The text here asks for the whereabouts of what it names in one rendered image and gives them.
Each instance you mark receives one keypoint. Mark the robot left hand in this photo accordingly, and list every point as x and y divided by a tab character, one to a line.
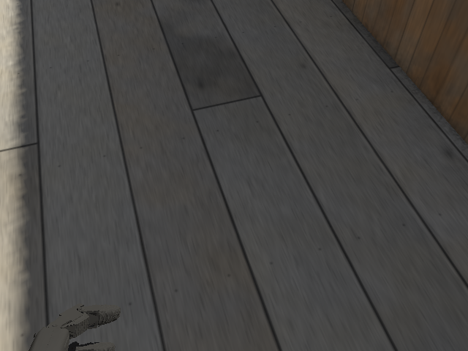
72	323

